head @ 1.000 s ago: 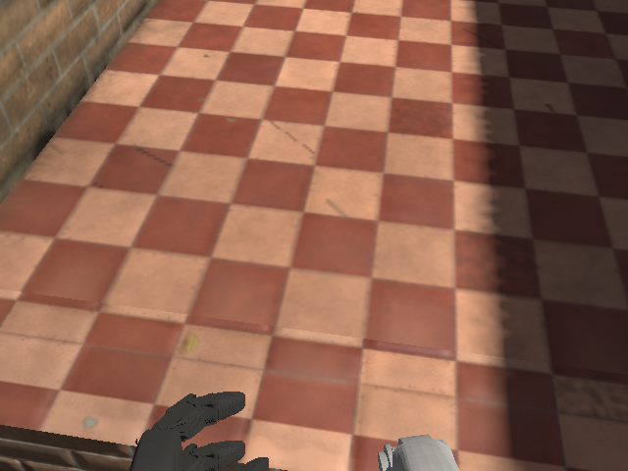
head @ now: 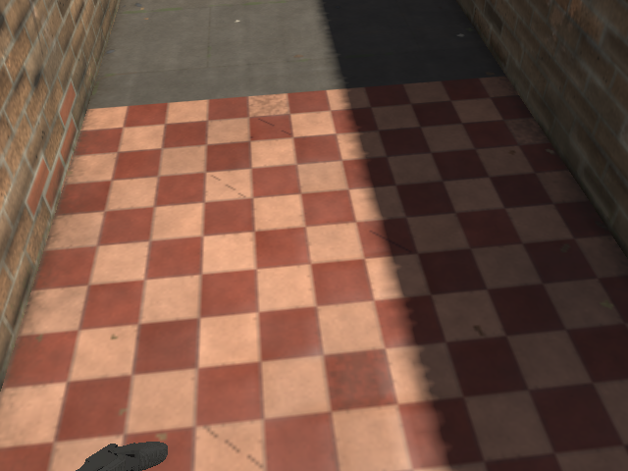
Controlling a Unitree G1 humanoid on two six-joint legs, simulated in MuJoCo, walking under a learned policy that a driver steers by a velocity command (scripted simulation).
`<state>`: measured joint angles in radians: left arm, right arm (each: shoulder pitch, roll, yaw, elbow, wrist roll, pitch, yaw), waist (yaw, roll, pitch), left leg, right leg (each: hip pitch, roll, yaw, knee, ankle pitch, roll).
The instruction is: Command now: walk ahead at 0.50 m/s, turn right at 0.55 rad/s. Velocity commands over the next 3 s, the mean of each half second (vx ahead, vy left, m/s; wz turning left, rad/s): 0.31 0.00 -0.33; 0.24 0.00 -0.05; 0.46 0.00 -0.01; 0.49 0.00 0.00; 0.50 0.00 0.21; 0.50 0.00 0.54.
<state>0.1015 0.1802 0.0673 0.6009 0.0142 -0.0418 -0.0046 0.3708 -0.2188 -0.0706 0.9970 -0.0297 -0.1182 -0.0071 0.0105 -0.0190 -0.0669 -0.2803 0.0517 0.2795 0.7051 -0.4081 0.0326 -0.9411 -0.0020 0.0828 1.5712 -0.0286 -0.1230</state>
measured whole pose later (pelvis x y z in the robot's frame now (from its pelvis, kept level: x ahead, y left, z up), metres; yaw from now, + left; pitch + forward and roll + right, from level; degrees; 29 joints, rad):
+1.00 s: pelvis +0.35 -0.04 +0.04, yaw -9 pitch +2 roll +0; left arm 0.22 0.23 0.05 0.71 0.04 -0.04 -0.04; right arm 0.42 -0.22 -0.05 0.86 -0.01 -0.07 0.00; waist -0.06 -0.02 -0.03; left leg -0.12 -0.02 0.03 0.31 -0.22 0.04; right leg -0.41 -0.01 -0.04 0.64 -0.29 -0.04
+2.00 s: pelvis +0.87 -0.08 +0.03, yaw -10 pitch +1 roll +2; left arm 0.08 0.22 0.02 0.80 0.03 -0.03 -0.04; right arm 0.45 -0.21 -0.04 0.93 -0.02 -0.09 0.01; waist -0.06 -0.04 0.02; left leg 0.06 -0.09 0.08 0.19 -0.28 0.08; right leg -0.60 -0.08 -0.05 0.63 -0.01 -0.03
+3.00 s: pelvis +1.43 -0.10 +0.03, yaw +16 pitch +1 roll +0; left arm 0.07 0.26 0.03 0.77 0.04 -0.02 -0.01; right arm 0.41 -0.27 -0.08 0.90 0.00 -0.05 0.01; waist -0.07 -0.04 0.04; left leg -0.04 -0.15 -0.12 0.27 -0.24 0.13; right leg -0.67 -0.11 0.05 0.78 -0.07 0.05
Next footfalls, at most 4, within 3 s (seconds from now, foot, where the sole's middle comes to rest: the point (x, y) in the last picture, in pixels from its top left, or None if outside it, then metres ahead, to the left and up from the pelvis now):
0.24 right None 0.29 -0.12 -0.75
0.72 left None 0.37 0.06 -0.75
1.08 right None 0.45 -0.16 -0.75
1.54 left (339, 372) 0.81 0.00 -0.75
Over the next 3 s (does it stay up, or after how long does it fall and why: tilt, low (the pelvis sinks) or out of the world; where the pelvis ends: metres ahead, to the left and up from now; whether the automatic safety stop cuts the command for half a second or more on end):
stays up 1.43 -0.10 0.03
